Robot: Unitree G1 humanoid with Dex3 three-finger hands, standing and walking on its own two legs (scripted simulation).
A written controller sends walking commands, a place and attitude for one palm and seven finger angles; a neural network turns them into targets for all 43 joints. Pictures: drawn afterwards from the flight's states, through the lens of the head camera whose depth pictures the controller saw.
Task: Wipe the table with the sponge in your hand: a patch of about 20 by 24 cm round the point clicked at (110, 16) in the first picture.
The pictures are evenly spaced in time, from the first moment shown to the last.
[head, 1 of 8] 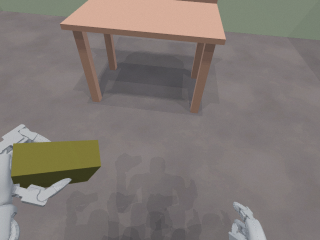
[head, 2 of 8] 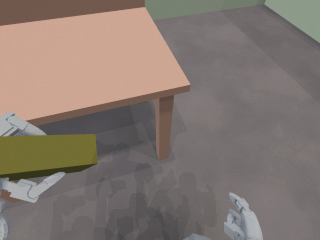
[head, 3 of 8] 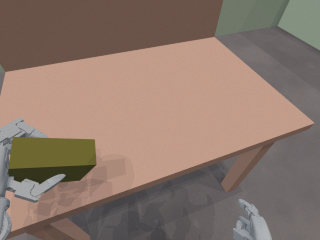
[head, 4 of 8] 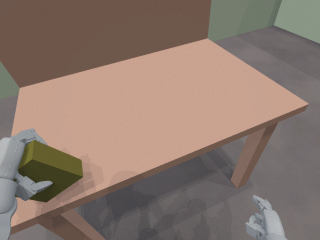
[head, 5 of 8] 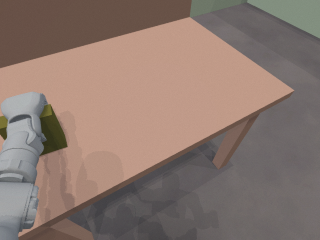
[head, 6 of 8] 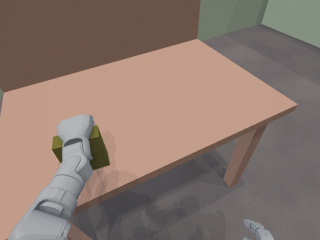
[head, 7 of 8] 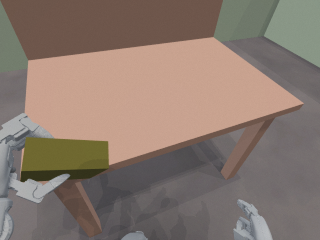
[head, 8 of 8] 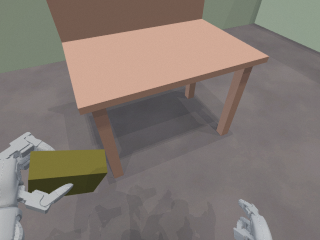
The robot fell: no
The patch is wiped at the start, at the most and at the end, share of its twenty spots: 0.00 0.95 0.95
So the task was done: yes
